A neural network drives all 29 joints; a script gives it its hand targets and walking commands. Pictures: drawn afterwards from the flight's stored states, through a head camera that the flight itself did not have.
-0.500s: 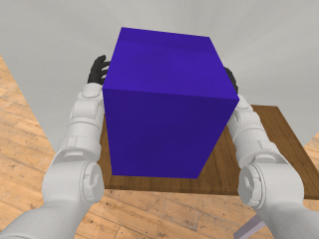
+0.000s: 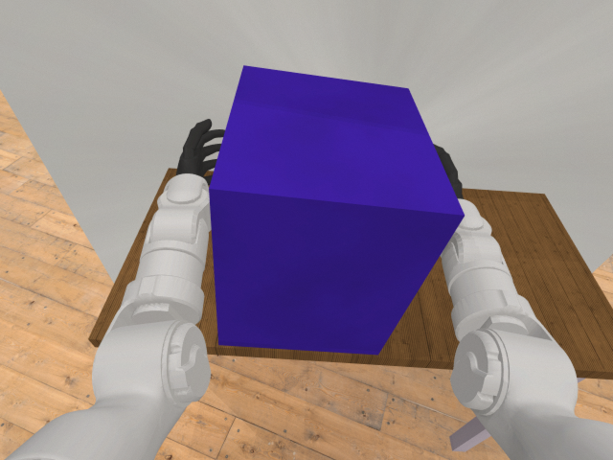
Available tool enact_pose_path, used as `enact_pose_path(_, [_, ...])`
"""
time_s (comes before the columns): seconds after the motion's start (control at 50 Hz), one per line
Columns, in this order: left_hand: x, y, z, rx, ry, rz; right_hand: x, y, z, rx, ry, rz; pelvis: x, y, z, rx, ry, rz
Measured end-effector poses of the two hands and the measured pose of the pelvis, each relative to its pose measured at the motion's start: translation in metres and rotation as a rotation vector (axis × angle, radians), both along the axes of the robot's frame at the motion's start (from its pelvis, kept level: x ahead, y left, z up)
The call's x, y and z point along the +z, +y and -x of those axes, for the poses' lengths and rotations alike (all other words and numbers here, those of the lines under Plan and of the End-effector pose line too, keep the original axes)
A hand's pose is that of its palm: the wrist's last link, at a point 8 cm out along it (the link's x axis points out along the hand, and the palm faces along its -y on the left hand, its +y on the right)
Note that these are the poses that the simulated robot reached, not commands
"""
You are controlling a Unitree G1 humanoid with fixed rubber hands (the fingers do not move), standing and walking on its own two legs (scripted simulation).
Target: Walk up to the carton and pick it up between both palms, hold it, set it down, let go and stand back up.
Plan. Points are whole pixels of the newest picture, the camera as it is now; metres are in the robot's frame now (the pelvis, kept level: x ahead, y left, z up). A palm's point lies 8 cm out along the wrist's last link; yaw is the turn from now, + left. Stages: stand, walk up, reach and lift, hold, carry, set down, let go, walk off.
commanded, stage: set down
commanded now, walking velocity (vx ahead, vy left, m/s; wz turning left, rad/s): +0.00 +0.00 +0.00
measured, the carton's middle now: (313, 216) +0.43 +0.00 +0.09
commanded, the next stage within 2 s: none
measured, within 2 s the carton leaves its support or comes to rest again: neither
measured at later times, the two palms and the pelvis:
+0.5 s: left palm (193, 189) +0.42 +0.17 +0.14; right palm (441, 208) +0.41 -0.17 +0.13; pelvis +0.00 +0.00 +0.00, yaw +0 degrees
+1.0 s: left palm (189, 194) +0.41 +0.17 +0.13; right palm (439, 209) +0.41 -0.17 +0.13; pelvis +0.00 +0.01 +0.00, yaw +0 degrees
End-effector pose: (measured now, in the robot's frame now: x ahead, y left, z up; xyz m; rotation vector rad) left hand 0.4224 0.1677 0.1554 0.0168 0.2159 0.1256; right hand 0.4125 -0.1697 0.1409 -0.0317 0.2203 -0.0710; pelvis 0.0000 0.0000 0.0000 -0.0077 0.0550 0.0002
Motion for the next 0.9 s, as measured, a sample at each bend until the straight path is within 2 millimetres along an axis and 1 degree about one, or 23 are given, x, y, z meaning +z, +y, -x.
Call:
enact_pose_path(0.12, [-0.008, -0.001, 0.000, -0.002, -0.001, -0.005, -0.008, -0.002, 0.001, 0.003, -0.002, 0.010, 0.000, 0.001, -0.001, -0.004, 0.016, 0.000])
enact_pose_path(0.24, [-0.008, -0.001, 0.000, 0.000, -0.013, -0.014, -0.011, -0.002, 0.000, 0.008, -0.016, 0.010, 0.000, 0.001, -0.001, -0.004, 0.024, -0.001])
enact_pose_path(0.66, [-0.018, 0.005, 0.007, -0.002, -0.027, -0.010, -0.012, 0.003, 0.004, 0.023, -0.041, 0.024, 0.000, 0.003, 0.000, 0.000, 0.011, -0.003])
enact_pose_path(0.9, [-0.019, 0.006, 0.007, -0.003, -0.026, -0.013, -0.011, 0.003, 0.004, 0.027, -0.048, 0.022, 0.000, 0.006, -0.001, 0.000, 0.010, -0.003])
